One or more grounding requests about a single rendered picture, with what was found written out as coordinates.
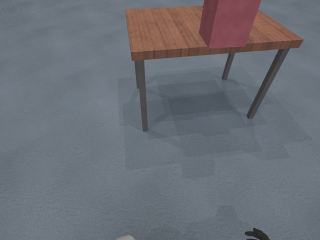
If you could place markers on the table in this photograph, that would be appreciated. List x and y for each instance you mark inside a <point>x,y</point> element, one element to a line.
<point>172,32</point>

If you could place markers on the carton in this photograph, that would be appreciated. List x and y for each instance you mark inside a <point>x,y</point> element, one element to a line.
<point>227,23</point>

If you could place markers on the right robot hand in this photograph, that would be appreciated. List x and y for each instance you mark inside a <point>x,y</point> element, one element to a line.
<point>257,234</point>

